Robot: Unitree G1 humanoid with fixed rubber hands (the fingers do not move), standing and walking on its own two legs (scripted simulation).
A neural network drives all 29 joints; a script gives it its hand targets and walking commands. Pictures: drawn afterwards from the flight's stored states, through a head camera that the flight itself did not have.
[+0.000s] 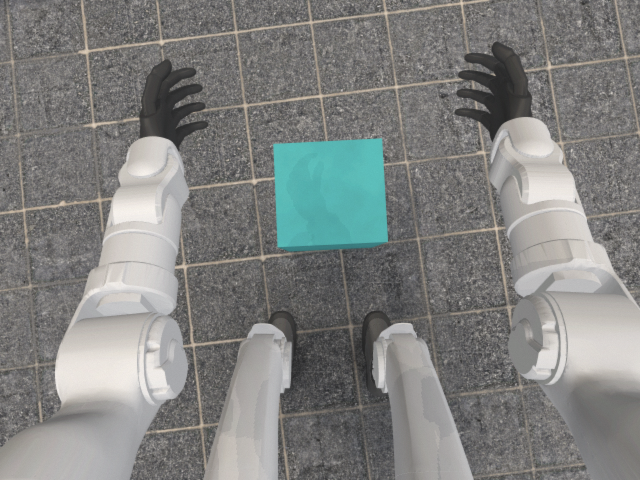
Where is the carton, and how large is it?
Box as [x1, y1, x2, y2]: [273, 138, 387, 251]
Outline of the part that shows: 381,138 273,144 278,247 289,251 371,247 387,241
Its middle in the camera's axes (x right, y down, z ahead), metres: +0.02 -0.09 +0.86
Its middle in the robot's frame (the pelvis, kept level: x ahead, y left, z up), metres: +0.48 +0.00 -0.52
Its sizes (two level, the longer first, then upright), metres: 0.210 0.200 0.250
